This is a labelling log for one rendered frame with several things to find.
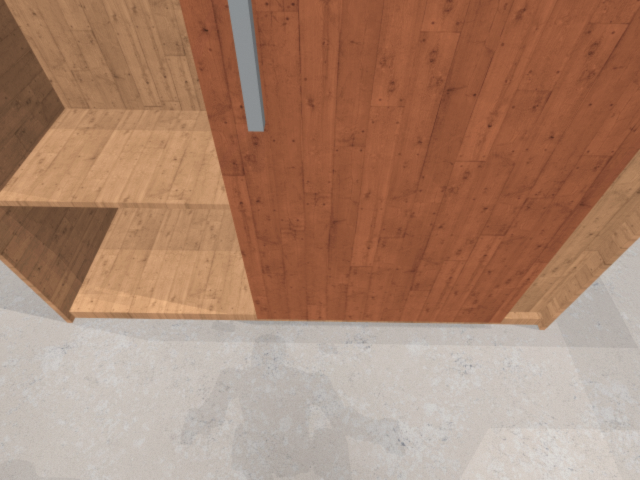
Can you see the wardrobe door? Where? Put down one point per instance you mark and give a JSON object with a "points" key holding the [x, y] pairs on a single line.
{"points": [[421, 160], [616, 205]]}

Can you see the handle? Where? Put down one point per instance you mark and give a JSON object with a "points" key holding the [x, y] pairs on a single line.
{"points": [[242, 22]]}

